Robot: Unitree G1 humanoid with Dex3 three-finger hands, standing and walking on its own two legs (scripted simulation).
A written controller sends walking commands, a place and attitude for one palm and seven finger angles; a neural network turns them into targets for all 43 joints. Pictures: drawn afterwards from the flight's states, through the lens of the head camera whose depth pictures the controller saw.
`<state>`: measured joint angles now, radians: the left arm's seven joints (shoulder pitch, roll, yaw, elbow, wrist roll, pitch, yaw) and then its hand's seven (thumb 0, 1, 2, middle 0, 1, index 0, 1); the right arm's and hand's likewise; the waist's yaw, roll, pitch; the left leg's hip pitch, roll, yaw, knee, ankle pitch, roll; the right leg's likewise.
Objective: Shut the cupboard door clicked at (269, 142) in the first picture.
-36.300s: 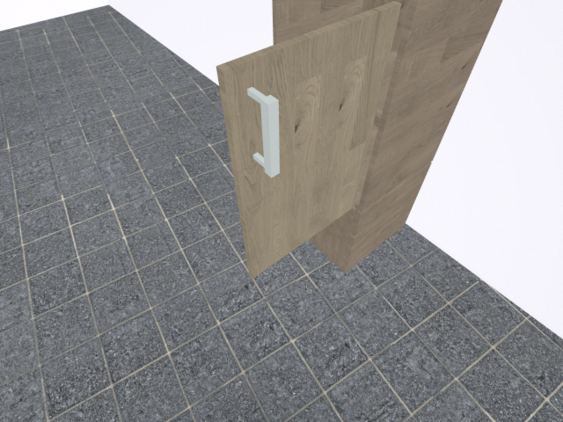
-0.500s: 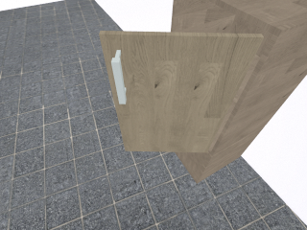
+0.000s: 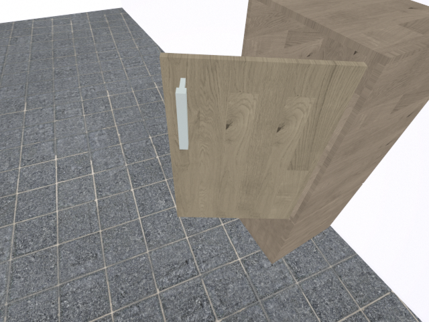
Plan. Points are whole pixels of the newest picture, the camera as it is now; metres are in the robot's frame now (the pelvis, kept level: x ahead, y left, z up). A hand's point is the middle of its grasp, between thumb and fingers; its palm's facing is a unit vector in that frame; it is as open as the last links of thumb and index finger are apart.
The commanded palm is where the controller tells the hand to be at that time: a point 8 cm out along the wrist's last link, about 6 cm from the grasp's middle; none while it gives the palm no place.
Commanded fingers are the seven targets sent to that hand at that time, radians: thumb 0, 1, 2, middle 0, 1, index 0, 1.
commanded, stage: look again from close up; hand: left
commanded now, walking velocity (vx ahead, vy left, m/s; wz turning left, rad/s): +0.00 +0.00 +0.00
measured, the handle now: (183, 115) +0.49 +0.11 +0.13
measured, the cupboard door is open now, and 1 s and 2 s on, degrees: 60 60 60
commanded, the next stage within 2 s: shuffle to correct the standing spot in 0.64 s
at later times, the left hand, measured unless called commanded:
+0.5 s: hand out of the picture +0.05 +0.22 -0.15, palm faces +0.04 -0.94 -0.34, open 7.4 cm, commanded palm none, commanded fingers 0.00 0.90 0.90 -0.20 -0.30 -0.20 -0.30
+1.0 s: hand out of the picture -0.02 +0.15 -0.18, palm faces +0.01 -0.98 -0.19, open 7.4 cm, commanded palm none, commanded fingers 0.00 0.90 0.90 -0.20 -0.30 -0.20 -0.30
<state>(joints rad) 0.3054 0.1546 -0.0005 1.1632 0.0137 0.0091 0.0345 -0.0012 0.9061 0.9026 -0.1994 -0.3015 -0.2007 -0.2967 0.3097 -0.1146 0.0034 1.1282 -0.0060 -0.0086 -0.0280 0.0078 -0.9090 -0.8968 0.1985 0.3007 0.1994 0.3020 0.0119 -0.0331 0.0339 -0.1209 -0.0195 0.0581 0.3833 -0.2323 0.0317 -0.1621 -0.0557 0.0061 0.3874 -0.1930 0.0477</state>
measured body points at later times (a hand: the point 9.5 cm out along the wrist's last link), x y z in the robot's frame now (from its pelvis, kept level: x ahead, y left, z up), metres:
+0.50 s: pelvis -0.02 -0.02 -0.01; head -0.04 -0.03 +0.44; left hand +0.05 +0.27 -0.13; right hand +0.08 -0.30 -0.14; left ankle -0.01 +0.09 -0.74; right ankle +0.01 -0.15 -0.74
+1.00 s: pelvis -0.01 -0.03 -0.01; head -0.03 -0.02 +0.44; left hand -0.02 +0.21 -0.17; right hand -0.01 -0.26 -0.16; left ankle -0.01 +0.09 -0.74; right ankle +0.01 -0.15 -0.74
